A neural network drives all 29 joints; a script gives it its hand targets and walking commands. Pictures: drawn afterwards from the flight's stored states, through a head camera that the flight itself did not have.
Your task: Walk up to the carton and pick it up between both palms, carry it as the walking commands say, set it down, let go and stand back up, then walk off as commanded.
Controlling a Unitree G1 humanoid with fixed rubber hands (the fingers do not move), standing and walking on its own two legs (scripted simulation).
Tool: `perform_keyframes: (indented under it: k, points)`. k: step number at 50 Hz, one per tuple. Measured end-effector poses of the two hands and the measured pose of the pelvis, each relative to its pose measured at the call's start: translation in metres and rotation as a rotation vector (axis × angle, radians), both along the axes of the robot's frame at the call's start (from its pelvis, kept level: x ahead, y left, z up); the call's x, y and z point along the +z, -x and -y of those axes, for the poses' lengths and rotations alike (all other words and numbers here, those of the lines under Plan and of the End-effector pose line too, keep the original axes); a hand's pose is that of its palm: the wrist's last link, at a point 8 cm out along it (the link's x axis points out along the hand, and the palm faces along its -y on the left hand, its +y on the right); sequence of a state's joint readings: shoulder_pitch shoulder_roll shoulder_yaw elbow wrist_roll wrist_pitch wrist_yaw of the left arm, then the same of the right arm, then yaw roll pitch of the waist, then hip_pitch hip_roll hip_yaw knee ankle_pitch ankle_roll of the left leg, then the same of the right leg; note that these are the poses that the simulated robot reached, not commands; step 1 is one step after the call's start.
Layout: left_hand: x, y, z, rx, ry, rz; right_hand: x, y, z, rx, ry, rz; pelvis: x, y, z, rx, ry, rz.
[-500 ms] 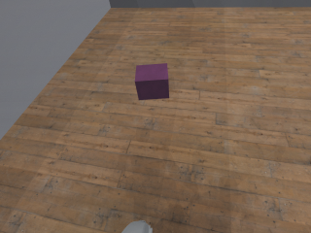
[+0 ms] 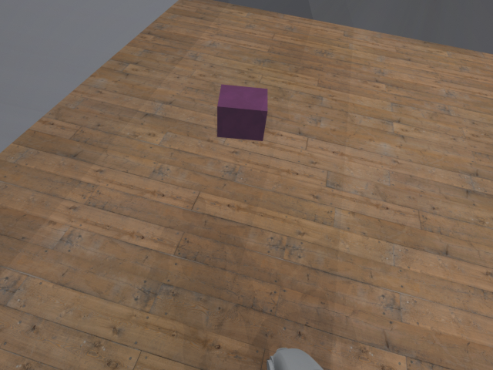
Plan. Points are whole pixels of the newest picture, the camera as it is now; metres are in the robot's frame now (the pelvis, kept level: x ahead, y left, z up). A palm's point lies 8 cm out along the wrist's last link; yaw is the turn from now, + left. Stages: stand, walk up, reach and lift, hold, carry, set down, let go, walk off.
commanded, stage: walk off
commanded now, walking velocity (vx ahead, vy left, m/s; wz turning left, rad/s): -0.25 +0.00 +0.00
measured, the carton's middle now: (242, 113) +1.58 -0.01 -0.67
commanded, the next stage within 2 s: stand in 0.12 s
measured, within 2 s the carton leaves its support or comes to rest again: neither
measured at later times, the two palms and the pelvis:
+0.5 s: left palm out of the picture -0.06 +0.21 -0.12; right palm out of the picture -0.13 -0.30 -0.15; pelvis -0.12 -0.04 +0.00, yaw -1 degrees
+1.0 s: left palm out of the picture -0.15 +0.22 -0.14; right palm out of the picture -0.15 -0.24 -0.14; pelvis -0.15 -0.01 +0.00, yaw -1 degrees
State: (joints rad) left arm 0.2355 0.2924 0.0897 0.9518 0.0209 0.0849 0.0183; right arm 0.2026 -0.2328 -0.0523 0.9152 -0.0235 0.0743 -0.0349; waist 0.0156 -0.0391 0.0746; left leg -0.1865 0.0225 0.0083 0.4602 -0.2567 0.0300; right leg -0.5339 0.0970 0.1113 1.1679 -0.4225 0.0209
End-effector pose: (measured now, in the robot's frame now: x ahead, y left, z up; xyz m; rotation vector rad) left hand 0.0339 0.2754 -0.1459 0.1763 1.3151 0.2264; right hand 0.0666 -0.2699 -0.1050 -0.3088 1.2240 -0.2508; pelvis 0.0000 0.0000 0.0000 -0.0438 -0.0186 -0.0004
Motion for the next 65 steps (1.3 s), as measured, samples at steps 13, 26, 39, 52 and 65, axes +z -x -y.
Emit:
perform_keyframes:
  k: [13, 26, 39, 52, 65]
  points:
    - [0.009, 0.056, 0.013, -0.031, -0.032, 0.014, -0.011, 0.052, 0.002, 0.002, -0.053, 0.092, -0.003, 0.074, 0.009, -0.022, -0.011, -0.008]
    - [0.03, 0.097, 0.071, -0.101, -0.038, 0.09, -0.043, 0.201, 0.025, -0.111, -0.155, -0.157, 0.001, 0.117, 0.037, -0.01, -0.065, 0.002]
    - [0.004, 0.139, 0.071, -0.061, 0.051, 0.038, -0.034, 0.195, -0.008, -0.068, -0.142, -0.098, 0.0, 0.139, 0.026, -0.012, -0.042, 0.014]
    - [0.001, 0.194, 0.055, -0.03, 0.053, -0.082, -0.037, 0.219, -0.034, -0.061, -0.166, -0.125, 0.001, 0.153, 0.01, -0.014, -0.043, 0.015]
    - [-0.002, 0.211, 0.061, -0.025, 0.077, -0.123, -0.04, 0.241, -0.046, -0.08, -0.181, -0.172, 0.0, 0.155, 0.004, -0.015, -0.044, 0.005]
